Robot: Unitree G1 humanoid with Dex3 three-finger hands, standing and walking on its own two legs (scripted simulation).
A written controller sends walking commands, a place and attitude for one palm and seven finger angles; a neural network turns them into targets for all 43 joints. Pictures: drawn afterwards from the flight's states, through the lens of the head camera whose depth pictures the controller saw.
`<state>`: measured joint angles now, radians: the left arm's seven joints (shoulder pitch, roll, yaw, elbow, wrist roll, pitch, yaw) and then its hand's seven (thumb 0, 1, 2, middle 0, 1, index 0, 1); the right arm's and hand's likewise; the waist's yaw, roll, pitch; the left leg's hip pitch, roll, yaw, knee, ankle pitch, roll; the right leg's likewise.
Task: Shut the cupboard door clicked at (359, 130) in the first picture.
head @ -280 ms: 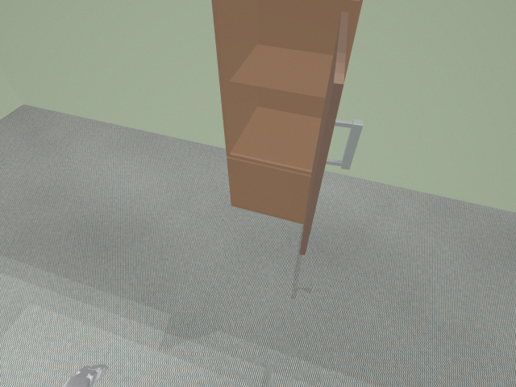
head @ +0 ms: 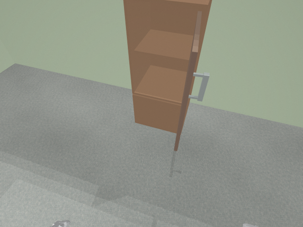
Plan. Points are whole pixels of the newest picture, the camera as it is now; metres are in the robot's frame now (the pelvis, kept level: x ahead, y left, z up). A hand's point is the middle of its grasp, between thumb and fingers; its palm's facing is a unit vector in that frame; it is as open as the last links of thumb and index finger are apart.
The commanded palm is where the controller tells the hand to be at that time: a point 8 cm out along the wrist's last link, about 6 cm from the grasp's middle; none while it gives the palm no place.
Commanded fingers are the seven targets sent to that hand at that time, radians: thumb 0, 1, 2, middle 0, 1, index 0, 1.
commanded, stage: stand and wait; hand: left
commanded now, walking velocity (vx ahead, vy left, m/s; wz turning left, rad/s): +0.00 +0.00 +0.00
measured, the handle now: (197, 86) +0.62 -0.14 +0.02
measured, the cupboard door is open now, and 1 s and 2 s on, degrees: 96 96 96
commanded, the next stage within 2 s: look at it before walking up in 0.56 s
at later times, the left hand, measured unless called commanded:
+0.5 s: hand out of the picture +0.07 +0.23 -0.15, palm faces -0.04 -0.94 -0.34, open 7.4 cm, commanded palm none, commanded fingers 0.00 0.90 0.90 -0.20 -0.30 -0.20 -0.30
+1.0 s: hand out of the picture +0.07 +0.23 -0.15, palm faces -0.04 -0.94 -0.33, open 7.4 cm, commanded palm none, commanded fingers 0.00 0.90 0.90 -0.20 -0.30 -0.20 -0.30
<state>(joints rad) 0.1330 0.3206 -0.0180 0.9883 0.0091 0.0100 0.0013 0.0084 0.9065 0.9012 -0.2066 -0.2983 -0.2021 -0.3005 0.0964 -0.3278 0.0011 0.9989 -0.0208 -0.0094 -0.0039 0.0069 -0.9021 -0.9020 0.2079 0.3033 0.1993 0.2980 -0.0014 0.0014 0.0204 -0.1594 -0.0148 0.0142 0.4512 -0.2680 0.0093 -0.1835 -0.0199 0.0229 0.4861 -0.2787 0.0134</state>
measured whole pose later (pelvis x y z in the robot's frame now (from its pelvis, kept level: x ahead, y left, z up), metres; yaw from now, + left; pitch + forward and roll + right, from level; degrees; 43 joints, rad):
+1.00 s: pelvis -0.01 -0.01 +0.01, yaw -1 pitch -1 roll +0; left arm 0.13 0.33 0.00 1.08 0.01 0.00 0.00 0.01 0.91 0.90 -0.21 -0.30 -0.20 -0.30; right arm 0.12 -0.34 0.00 1.12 -0.01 -0.01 -0.01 0.01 -0.90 -0.90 0.21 0.30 0.20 0.30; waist -0.01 0.00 0.03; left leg -0.13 0.01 0.02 0.37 -0.21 -0.01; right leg -0.16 0.00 0.03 0.40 -0.22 0.00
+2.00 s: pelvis -0.04 -0.04 -0.02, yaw -14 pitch -1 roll +2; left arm 0.26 0.21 0.04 0.96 0.02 0.04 -0.01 0.01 0.91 0.90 -0.20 -0.30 -0.20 -0.30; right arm 0.14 -0.24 -0.05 0.99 -0.02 0.05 -0.02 0.01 -0.90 -0.90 0.21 0.30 0.20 0.30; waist 0.03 0.04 0.10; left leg -0.32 0.10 0.12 0.83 -0.46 -0.05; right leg -0.34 0.02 -0.02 0.72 -0.35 -0.05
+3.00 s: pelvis -0.06 +0.01 +0.00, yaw -50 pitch +1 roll -1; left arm 0.16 0.24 0.07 0.92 0.02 0.08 -0.04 0.01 0.91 0.90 -0.20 -0.30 -0.19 -0.30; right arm 0.27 -0.21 -0.05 0.94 -0.03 0.01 -0.02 0.01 -0.90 -0.90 0.21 0.30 0.20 0.30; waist -0.04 0.00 0.08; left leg -0.21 0.13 0.23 0.54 -0.32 -0.02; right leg -0.35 -0.04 -0.06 0.74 -0.41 0.06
